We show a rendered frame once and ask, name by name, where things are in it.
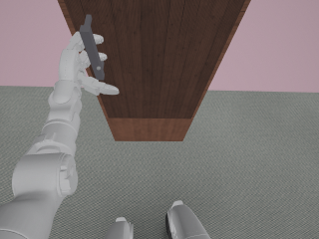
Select robot left upper arm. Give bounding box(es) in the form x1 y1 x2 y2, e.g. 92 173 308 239
0 152 78 239

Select cupboard door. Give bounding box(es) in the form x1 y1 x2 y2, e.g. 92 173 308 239
64 0 245 120

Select left robot hand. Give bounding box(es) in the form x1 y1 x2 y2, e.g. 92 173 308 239
58 31 120 96

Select robot shin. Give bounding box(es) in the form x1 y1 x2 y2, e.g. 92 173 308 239
116 217 127 222
171 200 183 239

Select handle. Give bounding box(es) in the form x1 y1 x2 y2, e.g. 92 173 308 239
79 14 105 81

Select left robot shin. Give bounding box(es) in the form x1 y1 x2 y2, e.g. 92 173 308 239
116 217 127 222

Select right robot shin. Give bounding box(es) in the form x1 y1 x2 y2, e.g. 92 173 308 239
171 200 183 239

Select left robot forearm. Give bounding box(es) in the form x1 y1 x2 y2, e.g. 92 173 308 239
12 80 83 196

